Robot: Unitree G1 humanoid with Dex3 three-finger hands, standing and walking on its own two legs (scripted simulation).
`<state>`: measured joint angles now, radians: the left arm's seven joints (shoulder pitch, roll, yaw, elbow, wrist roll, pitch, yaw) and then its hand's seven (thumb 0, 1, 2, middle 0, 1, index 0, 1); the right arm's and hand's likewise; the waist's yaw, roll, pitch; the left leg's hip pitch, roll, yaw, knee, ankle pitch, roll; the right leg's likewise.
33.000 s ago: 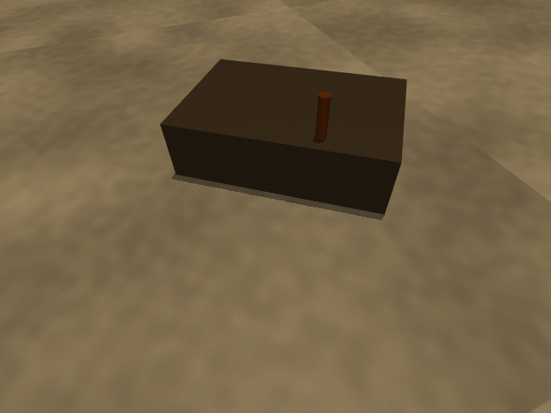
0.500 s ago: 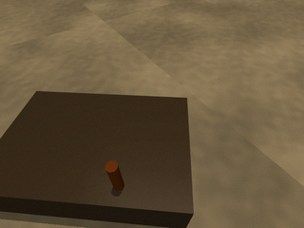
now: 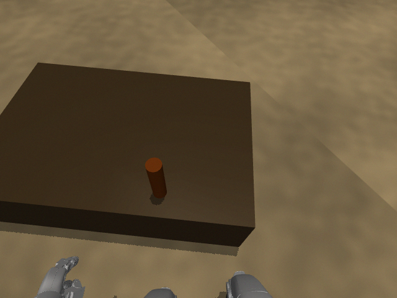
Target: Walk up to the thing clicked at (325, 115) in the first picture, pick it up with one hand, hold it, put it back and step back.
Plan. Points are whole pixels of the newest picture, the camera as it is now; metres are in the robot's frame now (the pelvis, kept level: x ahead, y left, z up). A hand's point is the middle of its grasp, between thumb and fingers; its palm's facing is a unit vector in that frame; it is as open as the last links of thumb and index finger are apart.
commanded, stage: step back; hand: left
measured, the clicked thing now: (157, 179) +0.50 +0.14 -0.31
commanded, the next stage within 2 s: none
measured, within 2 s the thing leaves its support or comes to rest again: neither
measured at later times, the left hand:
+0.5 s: hand out of the picture +0.02 +0.24 -0.12, palm faces -0.07 -0.91 -0.40, open 7.4 cm
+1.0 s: hand out of the picture -0.14 +0.28 -0.14, palm faces -0.09 -0.92 -0.38, open 7.4 cm
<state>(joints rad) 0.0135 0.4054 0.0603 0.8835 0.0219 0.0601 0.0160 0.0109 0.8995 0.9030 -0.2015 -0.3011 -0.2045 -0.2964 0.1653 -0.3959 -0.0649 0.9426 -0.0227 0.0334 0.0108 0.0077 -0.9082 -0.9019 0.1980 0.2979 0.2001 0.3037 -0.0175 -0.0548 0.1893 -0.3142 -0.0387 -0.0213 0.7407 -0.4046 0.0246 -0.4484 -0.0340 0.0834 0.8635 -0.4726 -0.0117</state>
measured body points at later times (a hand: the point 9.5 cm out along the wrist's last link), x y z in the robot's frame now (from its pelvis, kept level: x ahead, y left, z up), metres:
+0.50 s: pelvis -0.10 -0.01 +0.02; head -0.05 -0.03 +0.46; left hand +0.03 +0.29 -0.09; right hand -0.01 -0.33 -0.11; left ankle -0.10 +0.13 -0.64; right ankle -0.08 -0.13 -0.71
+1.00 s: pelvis -0.24 +0.01 +0.01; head -0.18 +0.02 +0.46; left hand -0.13 +0.32 -0.12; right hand -0.13 -0.32 -0.08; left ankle -0.14 +0.12 -0.71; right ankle -0.30 -0.14 -0.68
